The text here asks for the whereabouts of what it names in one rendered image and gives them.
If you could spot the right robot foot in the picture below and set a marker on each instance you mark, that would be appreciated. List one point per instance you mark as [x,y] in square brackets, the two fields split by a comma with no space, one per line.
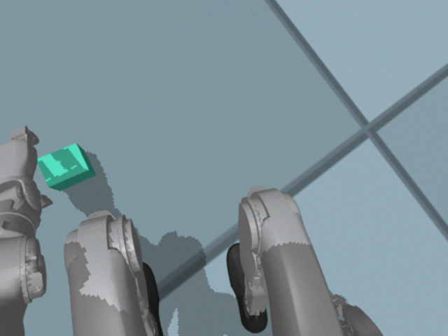
[254,324]

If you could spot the small box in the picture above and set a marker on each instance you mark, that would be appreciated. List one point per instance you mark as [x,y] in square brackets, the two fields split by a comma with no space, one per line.
[66,167]

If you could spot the left robot arm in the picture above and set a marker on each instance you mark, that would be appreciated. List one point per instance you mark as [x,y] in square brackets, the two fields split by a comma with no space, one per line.
[22,267]

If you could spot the right robot hand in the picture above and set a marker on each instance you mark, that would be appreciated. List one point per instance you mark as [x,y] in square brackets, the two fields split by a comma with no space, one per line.
[356,323]

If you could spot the left robot foot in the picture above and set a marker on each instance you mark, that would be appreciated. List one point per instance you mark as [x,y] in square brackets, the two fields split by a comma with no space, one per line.
[153,298]

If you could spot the left robot hand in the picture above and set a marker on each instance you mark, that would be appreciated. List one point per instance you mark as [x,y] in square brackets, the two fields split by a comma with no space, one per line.
[18,157]

